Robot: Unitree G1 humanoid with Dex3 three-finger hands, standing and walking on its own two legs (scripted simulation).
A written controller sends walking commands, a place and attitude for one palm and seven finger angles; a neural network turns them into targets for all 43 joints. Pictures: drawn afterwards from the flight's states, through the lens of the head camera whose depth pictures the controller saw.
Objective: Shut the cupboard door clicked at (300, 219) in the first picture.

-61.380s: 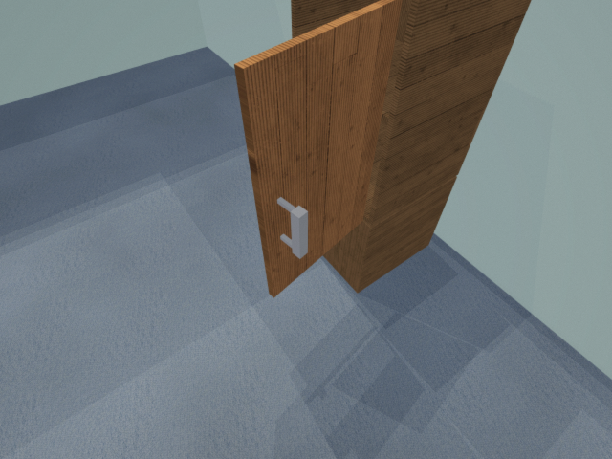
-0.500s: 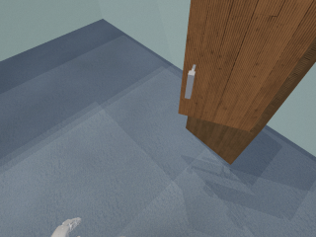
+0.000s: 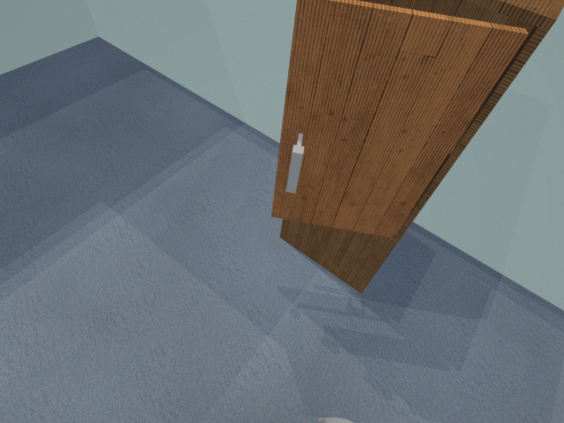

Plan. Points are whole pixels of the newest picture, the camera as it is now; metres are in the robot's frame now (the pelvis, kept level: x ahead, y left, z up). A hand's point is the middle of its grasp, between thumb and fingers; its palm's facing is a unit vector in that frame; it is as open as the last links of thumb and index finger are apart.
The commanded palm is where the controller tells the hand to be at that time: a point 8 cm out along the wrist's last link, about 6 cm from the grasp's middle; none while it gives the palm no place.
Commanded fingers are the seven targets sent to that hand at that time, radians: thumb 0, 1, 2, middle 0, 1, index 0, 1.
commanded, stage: take the last steps up to it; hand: left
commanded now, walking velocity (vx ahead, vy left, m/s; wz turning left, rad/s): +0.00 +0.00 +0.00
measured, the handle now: (295, 163) +0.64 +0.00 -0.08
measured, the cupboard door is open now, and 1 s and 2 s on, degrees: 29 29 29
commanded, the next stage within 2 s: come to a stop and stand still in 0.50 s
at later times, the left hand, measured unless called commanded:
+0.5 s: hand out of the picture +0.12 +0.12 -0.17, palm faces -0.11 -0.98 -0.18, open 7.4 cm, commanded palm none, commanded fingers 0.00 0.90 0.90 -0.20 -0.30 -0.20 -0.30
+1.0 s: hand (233, 359) +0.24 +0.09 -0.18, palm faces -0.10 -0.96 -0.27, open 7.4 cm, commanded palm none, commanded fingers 0.00 0.90 0.90 -0.20 -0.30 -0.20 -0.30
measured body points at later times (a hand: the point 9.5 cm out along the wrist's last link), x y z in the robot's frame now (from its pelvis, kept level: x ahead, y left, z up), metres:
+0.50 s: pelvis +0.07 -0.05 +0.00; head +0.09 -0.05 +0.45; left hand +0.13 +0.17 -0.16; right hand +0.05 -0.32 -0.14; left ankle +0.09 +0.05 -0.69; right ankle -0.02 -0.15 -0.74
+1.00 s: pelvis +0.13 -0.11 -0.01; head +0.17 -0.12 +0.43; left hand +0.24 +0.14 -0.16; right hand +0.15 -0.35 -0.17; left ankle +0.17 +0.03 -0.74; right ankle +0.14 -0.24 -0.74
